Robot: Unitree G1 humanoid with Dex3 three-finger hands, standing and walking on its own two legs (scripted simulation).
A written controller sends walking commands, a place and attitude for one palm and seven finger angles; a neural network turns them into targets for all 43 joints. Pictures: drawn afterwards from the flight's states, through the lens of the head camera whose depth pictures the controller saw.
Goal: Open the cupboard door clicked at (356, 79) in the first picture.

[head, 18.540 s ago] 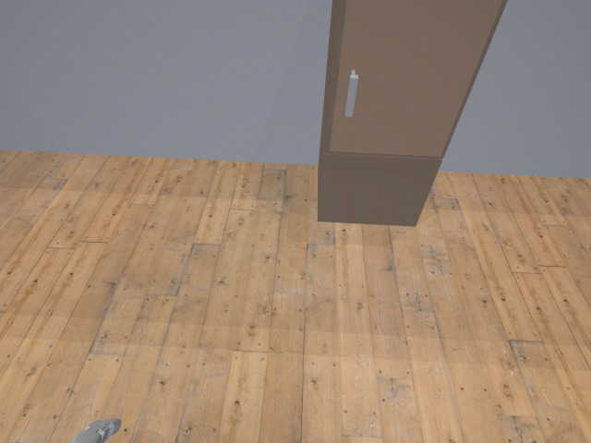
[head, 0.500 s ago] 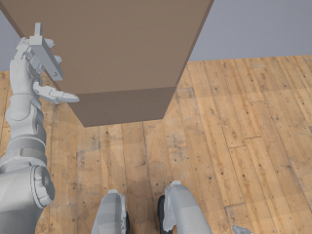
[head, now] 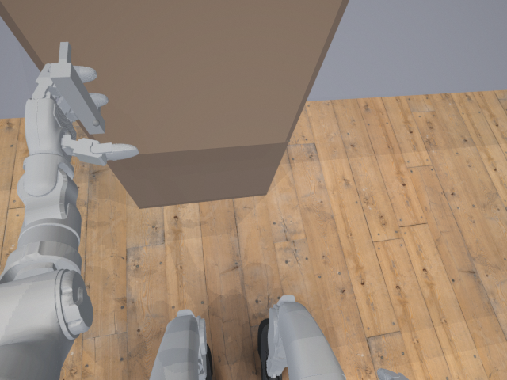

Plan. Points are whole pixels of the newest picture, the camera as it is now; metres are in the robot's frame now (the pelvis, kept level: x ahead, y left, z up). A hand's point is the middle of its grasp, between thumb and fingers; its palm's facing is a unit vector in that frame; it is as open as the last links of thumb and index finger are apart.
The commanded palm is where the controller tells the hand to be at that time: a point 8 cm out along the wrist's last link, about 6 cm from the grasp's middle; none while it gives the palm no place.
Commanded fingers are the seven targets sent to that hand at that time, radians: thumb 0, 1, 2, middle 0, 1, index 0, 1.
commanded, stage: close the thumb around the handle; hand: left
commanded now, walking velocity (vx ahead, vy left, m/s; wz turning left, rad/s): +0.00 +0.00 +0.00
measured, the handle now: (82, 91) +0.54 +0.23 +0.03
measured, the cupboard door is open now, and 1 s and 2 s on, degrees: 0 9 40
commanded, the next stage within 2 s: pull the door open along its arc in 0.50 s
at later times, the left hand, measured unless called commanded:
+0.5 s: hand (98, 124) +0.49 +0.21 +0.03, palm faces +0.12 -0.99 -0.03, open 6.0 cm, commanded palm +0.46 +0.24 +0.03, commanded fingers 0.00 0.90 0.90 -0.40 -1.35 -0.40 -1.35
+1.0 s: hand (104, 159) +0.43 +0.19 +0.03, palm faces +0.08 -1.00 -0.02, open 6.2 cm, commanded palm +0.37 +0.23 +0.03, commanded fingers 0.00 0.90 0.90 -0.40 -1.35 -0.40 -1.35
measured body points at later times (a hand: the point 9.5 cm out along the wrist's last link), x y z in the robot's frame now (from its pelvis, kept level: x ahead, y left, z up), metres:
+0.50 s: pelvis +0.00 +0.00 +0.00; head +0.16 +0.02 +0.42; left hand +0.47 +0.26 +0.03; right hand +0.05 -0.27 -0.11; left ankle +0.01 +0.09 -0.61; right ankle +0.05 -0.12 -0.61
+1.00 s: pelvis +0.02 +0.00 +0.02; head +0.16 +0.02 +0.45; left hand +0.42 +0.24 +0.03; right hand +0.09 -0.26 -0.10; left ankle +0.01 +0.09 -0.61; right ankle +0.05 -0.12 -0.61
